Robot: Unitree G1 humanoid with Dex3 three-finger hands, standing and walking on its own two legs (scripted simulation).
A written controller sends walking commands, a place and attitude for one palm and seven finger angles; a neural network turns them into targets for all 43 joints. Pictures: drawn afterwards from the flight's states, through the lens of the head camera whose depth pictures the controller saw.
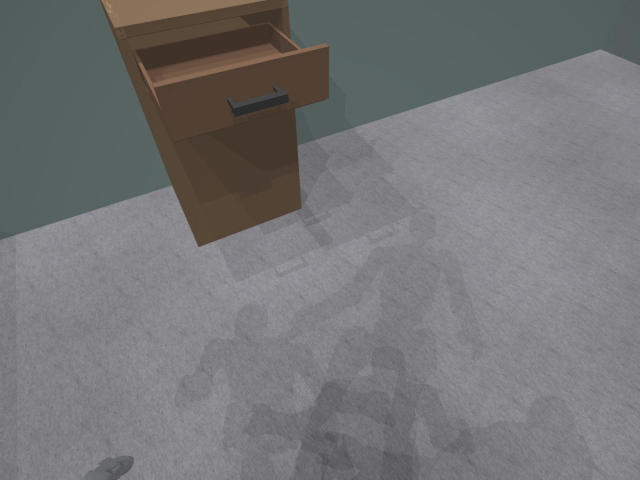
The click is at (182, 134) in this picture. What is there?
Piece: drawer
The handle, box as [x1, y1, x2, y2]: [227, 85, 288, 116]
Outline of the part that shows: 287,93 284,90 281,90 276,85 273,86 273,89 275,91 274,93 236,103 229,97 227,98 227,101 232,108 232,112 235,116 287,102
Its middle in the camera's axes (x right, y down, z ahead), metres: -0.16 -0.34 +0.94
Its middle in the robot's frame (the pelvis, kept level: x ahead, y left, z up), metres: +0.92 +0.21 +0.00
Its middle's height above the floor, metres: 0.76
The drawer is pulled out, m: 0.30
